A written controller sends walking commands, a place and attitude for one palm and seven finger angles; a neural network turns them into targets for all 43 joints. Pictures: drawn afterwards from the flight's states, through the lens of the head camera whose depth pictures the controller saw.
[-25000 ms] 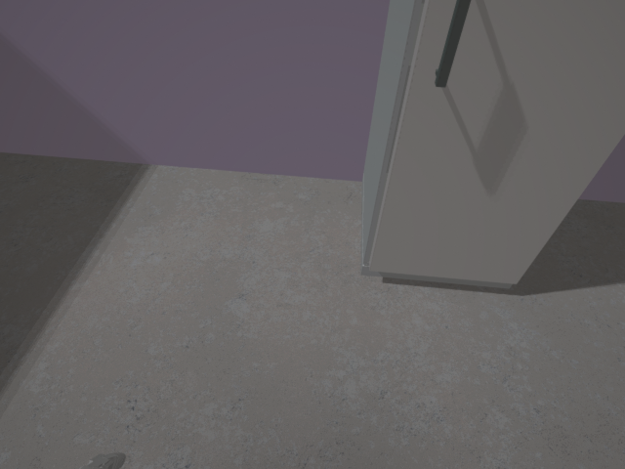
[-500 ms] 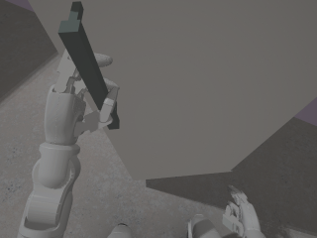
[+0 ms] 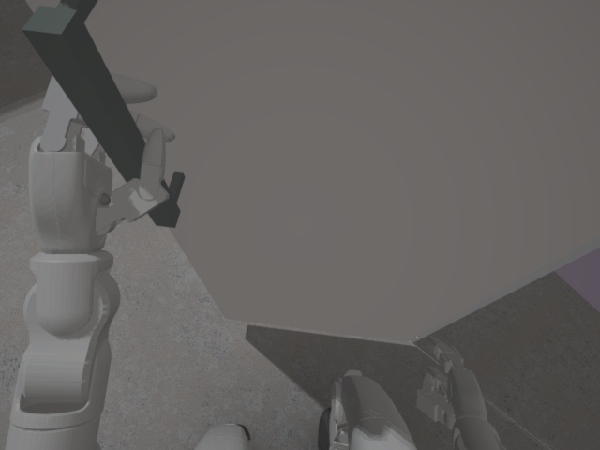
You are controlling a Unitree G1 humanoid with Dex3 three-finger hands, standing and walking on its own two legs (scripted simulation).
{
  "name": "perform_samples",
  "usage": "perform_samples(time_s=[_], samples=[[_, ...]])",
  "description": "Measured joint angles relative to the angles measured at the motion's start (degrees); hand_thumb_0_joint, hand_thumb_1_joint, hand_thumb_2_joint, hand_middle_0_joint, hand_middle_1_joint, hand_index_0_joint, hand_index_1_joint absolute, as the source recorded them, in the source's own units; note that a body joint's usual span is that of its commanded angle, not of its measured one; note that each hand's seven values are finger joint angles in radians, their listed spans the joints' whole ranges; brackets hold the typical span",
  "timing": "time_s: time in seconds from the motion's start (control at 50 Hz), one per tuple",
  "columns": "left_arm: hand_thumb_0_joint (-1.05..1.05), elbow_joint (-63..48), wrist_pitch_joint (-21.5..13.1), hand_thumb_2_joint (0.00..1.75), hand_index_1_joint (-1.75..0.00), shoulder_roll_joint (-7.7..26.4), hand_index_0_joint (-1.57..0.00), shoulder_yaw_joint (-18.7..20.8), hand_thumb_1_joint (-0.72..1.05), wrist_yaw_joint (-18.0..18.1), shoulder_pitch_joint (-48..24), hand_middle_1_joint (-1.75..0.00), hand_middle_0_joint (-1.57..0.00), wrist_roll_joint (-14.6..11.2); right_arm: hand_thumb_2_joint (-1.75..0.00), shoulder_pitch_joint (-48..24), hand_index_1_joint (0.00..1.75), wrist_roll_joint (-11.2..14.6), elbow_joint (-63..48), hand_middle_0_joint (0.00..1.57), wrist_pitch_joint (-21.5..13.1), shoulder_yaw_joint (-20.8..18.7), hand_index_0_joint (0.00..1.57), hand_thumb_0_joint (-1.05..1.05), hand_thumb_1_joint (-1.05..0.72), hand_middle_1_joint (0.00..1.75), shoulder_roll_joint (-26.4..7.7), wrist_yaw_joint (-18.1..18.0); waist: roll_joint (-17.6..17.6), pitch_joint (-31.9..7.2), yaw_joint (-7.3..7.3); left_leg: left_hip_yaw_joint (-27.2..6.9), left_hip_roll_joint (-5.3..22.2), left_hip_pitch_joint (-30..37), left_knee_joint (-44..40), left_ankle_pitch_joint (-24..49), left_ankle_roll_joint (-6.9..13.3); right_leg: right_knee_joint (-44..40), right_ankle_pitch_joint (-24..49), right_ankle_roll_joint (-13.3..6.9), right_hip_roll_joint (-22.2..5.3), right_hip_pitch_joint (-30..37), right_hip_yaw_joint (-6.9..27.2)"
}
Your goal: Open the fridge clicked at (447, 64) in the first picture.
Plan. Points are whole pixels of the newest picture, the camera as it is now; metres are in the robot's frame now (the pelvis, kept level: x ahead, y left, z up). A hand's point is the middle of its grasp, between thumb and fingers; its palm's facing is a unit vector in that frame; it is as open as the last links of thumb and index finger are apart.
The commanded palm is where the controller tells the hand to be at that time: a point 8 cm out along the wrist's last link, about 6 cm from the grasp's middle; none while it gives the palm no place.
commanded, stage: walk backward, drawing the door open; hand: left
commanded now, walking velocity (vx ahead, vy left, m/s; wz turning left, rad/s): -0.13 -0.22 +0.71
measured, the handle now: (137, 132) +0.37 +0.16 +0.20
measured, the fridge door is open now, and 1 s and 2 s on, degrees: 47 79 72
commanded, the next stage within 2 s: stop walking and hold the door back in 0.76 s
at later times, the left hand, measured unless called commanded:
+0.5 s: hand (147, 328) +0.21 +0.13 +0.19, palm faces +0.58 -0.78 -0.22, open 6.4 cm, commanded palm +0.15 +0.16 +0.18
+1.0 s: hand out of the picture +0.08 +0.06 +0.19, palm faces +0.82 -0.49 -0.29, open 6.2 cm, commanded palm +0.04 +0.10 +0.18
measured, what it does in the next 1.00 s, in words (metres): steps to the right, turning left: right foot, then left foot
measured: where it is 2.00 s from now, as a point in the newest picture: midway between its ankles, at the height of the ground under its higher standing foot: outside the picture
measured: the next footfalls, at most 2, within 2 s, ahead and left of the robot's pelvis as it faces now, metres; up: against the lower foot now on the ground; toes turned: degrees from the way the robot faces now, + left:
right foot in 0.18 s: +0.09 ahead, -0.25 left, +0.00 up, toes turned +2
left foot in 0.48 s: -0.03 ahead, -0.08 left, +0.00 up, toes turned +24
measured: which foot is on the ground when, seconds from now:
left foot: down 0.00-0.18, up 0.20-0.46, down 0.48-0.84, up 0.86-1.00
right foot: up 0.00-0.16, down 0.18-0.48, up 0.50-0.82, down 0.84-1.00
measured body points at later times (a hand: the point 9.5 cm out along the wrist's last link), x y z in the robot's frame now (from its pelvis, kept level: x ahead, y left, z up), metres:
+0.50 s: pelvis -0.03 -0.17 -0.02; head +0.03 -0.14 +0.42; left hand +0.17 +0.16 +0.20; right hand +0.22 -0.39 -0.09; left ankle -0.07 -0.10 -0.74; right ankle +0.05 -0.25 -0.74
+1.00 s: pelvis -0.06 -0.32 +0.00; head -0.01 -0.33 +0.45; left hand +0.03 +0.08 +0.21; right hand +0.21 -0.44 -0.11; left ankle -0.14 -0.20 -0.64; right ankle +0.00 -0.38 -0.74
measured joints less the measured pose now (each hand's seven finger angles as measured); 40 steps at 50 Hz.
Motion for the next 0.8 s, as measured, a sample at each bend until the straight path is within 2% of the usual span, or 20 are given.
perform_samples(time_s=[0.06,0.14,0.16,0.18,0.2,0.22,0.24,0.28,0.3,0.34,0.38,0.44,0.48,0.5,0.52,0.54,0.58,0.64,0.74,0.8], samples=[[-0.06,1.6,0.9,0.85,-1.36,0.3,-0.24,1.0,0.65,-0.3,-0.1,-1.4,-0.49,-0.8,-0.9,1.3,0.3,0.6,1.4,0.2,-0.5,0.4,0.2,0.01,-0.91,0.3,0.5,0.6,1.9,-0.5,2.04,-3.0,3.2,0.3,-1.8,1.6,-2.7,-7.2,4.6,1.1,-1.7,1.4,2.4],[-0.08,4.9,1.9,0.84,-1.35,1.9,-0.24,4.8,0.65,0.4,0.3,-1.4,-0.48,-2.5,-0.9,3.1,0.3,1.7,1.5,0.2,-0.7,1.0,0.21,0.01,-0.9,0.3,0.7,1.0,3.8,-2.2,3.5,-6.8,6.1,-0.9,0.4,0.6,-5.4,-21.0,5.6,2.7,-2.8,9.8,2.8],[-0.08,5.9,2.3,0.84,-1.34,2.6,-0.23,6.3,0.64,0.7,0.3,-1.4,-0.48,-3.0,-0.9,3.5,0.3,1.9,1.3,0.2,-0.8,1.2,0.21,0.01,-0.9,0.3,0.6,1.1,3.9,-3.0,3.55,-7.8,6.4,-1.9,2.3,-0.4,-5.5,-25.3,7.3,3.0,-2.9,12.9,2.2],[-0.09,6.9,2.8,0.83,-1.33,3.2,-0.24,8.2,0.63,0.9,0.2,-1.4,-0.47,-3.4,-0.9,3.5,0.3,2.1,1.2,0.21,-0.8,1.5,0.21,0.01,-0.9,0.3,0.3,1.2,4.0,-3.6,3.5,-8.7,6.5,-3.3,5.2,-2.2,-4.1,-28.5,10.1,2.8,-3.1,15.0,1.4],[-0.1,7.7,2.8,0.83,-1.32,2.8,-0.24,10.2,0.63,1.4,0.4,-1.4,-0.47,-3.4,-0.9,2.3,0.3,2.2,1.8,0.21,-0.5,1.4,0.21,0.01,-0.9,0.3,-0.7,1.2,5.1,-3.3,2.83,-10.2,5.9,-5.7,11.4,-7.2,-2.3,-26.9,9.9,1.9,-2.4,14.3,0.4],[-0.11,8.4,2.5,0.82,-1.31,2.4,-0.25,11.7,0.62,1.8,1.0,-1.4,-0.47,-3.4,-0.9,0.9,0.3,2.1,2.5,0.21,-0.1,1.1,0.21,0.01,-0.9,0.3,-1.7,1.0,5.6,-2.9,1.9,-10.9,3.8,-8.6,19.6,-12.1,-0.9,-25.2,8.9,0.9,-2.6,13.6,-0.3],[-0.12,8.9,2.5,0.82,-1.32,2.2,-0.25,12.7,0.61,2.2,1.6,-1.4,-0.47,-3.4,-0.9,0.1,0.3,2.1,3.0,0.21,0.3,0.7,0.21,0.01,-0.9,0.3,-2.7,0.6,5.5,-2.8,1.09,-10.1,1.3,-11.2,27.5,-15.2,-0.1,-24.5,8.1,0.1,-3.2,13.4,-0.9],[-0.13,9.1,2.8,0.8,-1.33,2.3,-0.26,13.8,0.61,2.6,3.2,-1.4,-0.47,-3.6,-0.9,-0.5,0.3,1.8,3.2,0.2,0.9,0.0,0.21,0.01,-0.9,0.3,-4.4,0.1,4.3,-2.8,-0.02,-5.5,-2.3,-14.6,38.6,-17.1,0.1,-25.2,8.0,-1.1,-4.7,13.7,-1.8],[-0.13,9.1,2.7,0.79,-1.33,2.5,-0.26,14.0,0.61,2.7,4.0,-1.4,-0.47,-3.7,-0.9,-0.6,0.3,1.6,3.0,0.2,1.2,-0.3,0.2,0.01,-0.91,0.3,-5.1,-0.2,3.6,-2.8,-0.56,-3.0,-3.3,-15.3,40.8,-17.0,0.0,-26.1,8.5,-1.5,-5.2,14.1,-2.5],[-0.12,8.7,2.5,0.78,-1.34,3.0,-0.27,14.0,0.62,2.8,5.2,-1.4,-0.46,-3.8,-0.9,-0.1,0.3,1.5,2.3,0.2,2.0,-0.7,0.2,0.01,-0.91,0.3,-6.3,-0.8,2.3,-3.2,-1.53,1.6,-4.3,-14.6,38.0,-16.7,-0.2,-27.9,9.5,-2.1,-6.1,14.9,-4.4],[-0.12,7.7,2.6,0.78,-1.35,3.7,-0.27,13.4,0.62,2.7,5.6,-1.4,-0.46,-3.7,-0.9,0.9,0.3,1.4,1.4,0.2,2.5,-1.0,0.2,0.01,-0.91,0.3,-7.1,-1.3,1.1,-4.1,-2.1,4.8,-4.7,-12.8,31.3,-16.2,-0.1,-28.9,10.1,-2.7,-6.6,14.9,-6.8],[-0.12,5.7,2.4,0.78,-1.36,5.0,-0.27,11.9,0.62,2.4,5.2,-1.4,-0.46,-3.1,-0.9,2.1,0.3,1.2,0.6,0.2,2.7,-1.3,0.2,0.01,-0.91,0.3,-7.6,-1.9,-0.5,-5.7,-2.18,6.7,-4.6,-9.1,19.9,-13.1,0.4,-28.4,10.0,-3.6,-6.5,13.4,-10.0],[-0.12,4.4,2.0,0.78,-1.36,5.7,-0.28,10.8,0.61,2.4,4.6,-1.4,-0.46,-3.2,-0.9,2.9,0.3,1.2,-0.5,0.2,2.7,-1.4,0.2,0.01,-0.91,0.3,-8.1,-2.1,-0.7,-6.9,-2.26,6.4,-4.3,-5.1,9.5,-5.6,0.8,-25.7,9.0,-3.9,-6.1,11.3,-11.9],[-0.12,4.0,1.7,0.78,-1.36,6.2,-0.29,10.5,0.61,2.4,4.1,-1.4,-0.46,-3.2,-0.9,2.8,0.3,1.2,-0.7,0.2,2.5,-1.5,0.2,0.01,-0.91,0.3,-7.7,-2.2,-1.6,-7.0,-2.23,6.2,-4.7,-5.0,8.1,-3.2,3.6,-22.7,8.0,-3.2,-6.6,9.7,-11.4],[-0.13,4.0,1.3,0.78,-1.36,6.5,-0.29,10.1,0.61,2.4,3.6,-1.42,-0.47,-2.9,-0.9,2.7,0.3,1.3,-0.6,0.2,2.3,-1.7,0.2,0.01,-0.91,0.3,-6.9,-2.2,-2.4,-6.5,-1.86,5.9,-4.9,-5.3,8.8,-3.0,5.0,-18.7,3.0,-1.9,-6.2,8.3,-9.1],[-0.13,4.4,0.8,0.79,-1.36,6.3,-0.3,9.6,0.6,2.2,3.4,-1.43,-0.46,-2.6,-0.9,2.7,0.3,1.4,-0.3,0.2,1.9,-1.6,0.2,0.01,-0.91,0.3,-6.2,-1.9,-2.4,-6.1,-1.27,5.3,-4.5,-5.3,9.1,-3.1,5.4,-14.4,-1.7,-1.0,-4.8,7.0,-6.4],[-0.12,5.2,0.5,0.81,-1.36,5.8,-0.3,8.8,0.6,1.6,3.4,-1.44,-0.46,-2.0,-0.9,3.0,0.3,1.4,0.6,0.2,0.9,-0.8,0.2,0.01,-0.91,0.3,-4.6,-1.1,-1.4,-5.6,-0.72,3.2,-3.3,-4.7,7.5,-2.2,4.7,-7.2,-4.4,0.1,-2.6,5.1,-3.0],[-0.1,6.4,0.7,0.81,-1.36,6.0,-0.32,7.7,0.6,1.0,3.9,-1.43,-0.46,-1.2,-0.9,3.8,0.3,1.6,1.0,0.2,-0.5,0.6,0.2,0.01,-0.91,0.3,-2.3,0.0,0.7,-5.7,-0.18,-0.3,-1.5,-4.0,3.6,1.2,3.0,-3.8,-1.9,1.4,-0.8,4.4,-0.5],[-0.08,9.2,1.6,0.79,-1.38,6.1,-0.33,8.1,0.61,1.3,4.5,-1.42,-0.46,-2.7,-0.9,4.6,0.3,1.7,1.2,0.2,-1.9,2.7,0.2,0.01,-0.9,0.3,0.3,0.2,3.0,-6.6,1.5,-3.6,0.0,-3.9,-0.4,5.2,0.6,-9.5,-1.0,2.6,-0.2,8.3,1.3],[-0.09,11.6,2.0,0.79,-1.37,6.2,-0.32,10.0,0.62,1.7,4.3,-1.41,-0.46,-3.9,-0.9,4.4,0.3,1.4,1.3,0.21,-2.5,3.6,0.21,0.01,-0.9,0.3,0.5,0.3,4.0,-7.0,2.1,-5.3,0.4,-5.4,0.2,6.0,-1.0,-18.3,-0.5,2.8,0.8,13.6,1.2]])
